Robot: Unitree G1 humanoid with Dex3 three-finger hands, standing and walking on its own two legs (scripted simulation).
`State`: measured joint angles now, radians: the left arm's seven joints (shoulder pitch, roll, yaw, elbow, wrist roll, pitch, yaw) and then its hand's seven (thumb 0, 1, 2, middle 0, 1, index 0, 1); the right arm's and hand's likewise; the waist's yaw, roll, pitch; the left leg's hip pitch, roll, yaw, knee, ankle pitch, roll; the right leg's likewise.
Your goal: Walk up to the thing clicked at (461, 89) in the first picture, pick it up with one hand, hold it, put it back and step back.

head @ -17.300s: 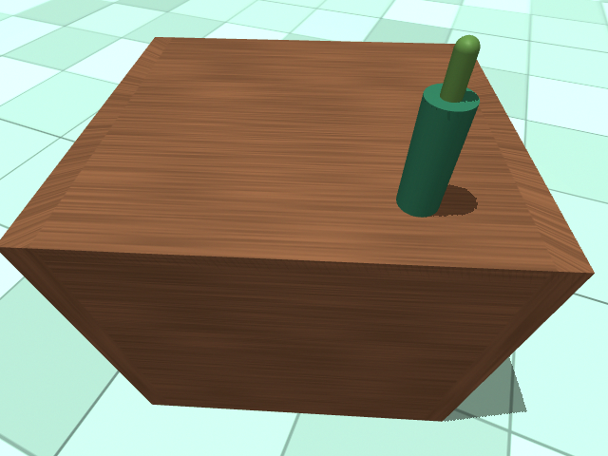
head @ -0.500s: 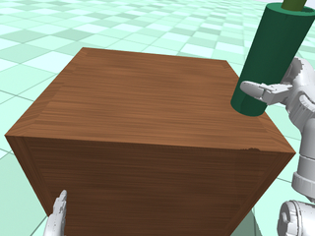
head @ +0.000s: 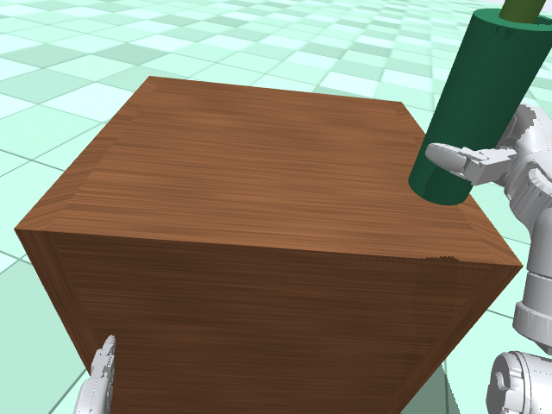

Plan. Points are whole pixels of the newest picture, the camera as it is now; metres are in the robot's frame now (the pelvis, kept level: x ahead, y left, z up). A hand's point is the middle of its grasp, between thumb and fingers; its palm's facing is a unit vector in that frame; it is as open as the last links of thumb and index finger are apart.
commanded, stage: hold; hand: right
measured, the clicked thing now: (485, 83) +0.34 -0.16 +0.38
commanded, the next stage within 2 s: crouch in 0.72 s
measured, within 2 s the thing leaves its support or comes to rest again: neither
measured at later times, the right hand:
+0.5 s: hand (459, 121) +0.36 -0.17 +0.32, palm faces +0.13 +0.99 -0.04, open 10.4 cm
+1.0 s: hand (462, 138) +0.35 -0.18 +0.31, palm faces +0.14 +0.99 -0.04, open 10.5 cm
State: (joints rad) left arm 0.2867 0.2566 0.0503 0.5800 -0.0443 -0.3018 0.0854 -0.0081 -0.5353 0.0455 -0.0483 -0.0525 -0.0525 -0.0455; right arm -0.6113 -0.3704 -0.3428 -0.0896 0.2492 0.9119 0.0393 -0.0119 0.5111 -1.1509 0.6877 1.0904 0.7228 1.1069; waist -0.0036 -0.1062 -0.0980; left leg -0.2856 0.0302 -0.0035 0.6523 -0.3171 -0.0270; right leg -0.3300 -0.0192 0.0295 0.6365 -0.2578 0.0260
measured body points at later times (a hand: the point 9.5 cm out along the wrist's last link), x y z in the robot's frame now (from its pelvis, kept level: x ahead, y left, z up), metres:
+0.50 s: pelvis +0.01 +0.00 +0.00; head -0.04 +0.04 +0.44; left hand +0.19 +0.26 -0.06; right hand +0.35 -0.22 +0.33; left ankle +0.02 +0.14 -0.72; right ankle +0.05 -0.14 -0.72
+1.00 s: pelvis +0.01 +0.00 +0.00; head -0.04 +0.04 +0.45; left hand +0.19 +0.25 -0.06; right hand +0.34 -0.23 +0.31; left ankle +0.02 +0.14 -0.72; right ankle +0.05 -0.14 -0.72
